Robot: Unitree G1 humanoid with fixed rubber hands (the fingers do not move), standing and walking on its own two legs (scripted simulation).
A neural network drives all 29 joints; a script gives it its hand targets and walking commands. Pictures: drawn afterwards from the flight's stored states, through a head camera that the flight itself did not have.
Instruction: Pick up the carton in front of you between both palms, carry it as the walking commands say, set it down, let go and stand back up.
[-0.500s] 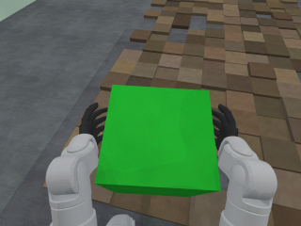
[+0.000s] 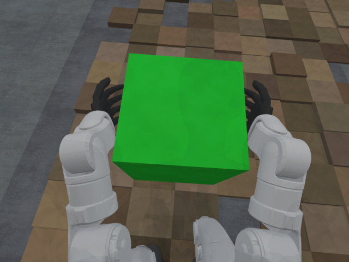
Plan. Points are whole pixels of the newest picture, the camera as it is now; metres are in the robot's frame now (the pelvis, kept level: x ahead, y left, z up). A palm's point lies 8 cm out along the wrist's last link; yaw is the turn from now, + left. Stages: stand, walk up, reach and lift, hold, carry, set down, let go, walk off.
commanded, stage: carry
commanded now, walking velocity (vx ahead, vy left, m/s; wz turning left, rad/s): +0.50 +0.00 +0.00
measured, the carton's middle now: (178, 131) +0.37 -0.02 +0.04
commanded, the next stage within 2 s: none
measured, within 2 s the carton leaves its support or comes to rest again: neither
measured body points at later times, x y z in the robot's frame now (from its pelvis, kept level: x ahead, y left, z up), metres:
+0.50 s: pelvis +0.35 -0.03 +0.04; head +0.41 -0.03 +0.49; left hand +0.70 +0.16 +0.18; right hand +0.73 -0.14 +0.18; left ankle +0.44 +0.10 -0.65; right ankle +0.30 -0.12 -0.69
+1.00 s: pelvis +0.68 +0.03 +0.00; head +0.73 +0.04 +0.45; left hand +1.04 +0.18 +0.09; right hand +1.03 -0.13 +0.10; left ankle +0.57 +0.08 -0.73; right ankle +0.81 -0.10 -0.67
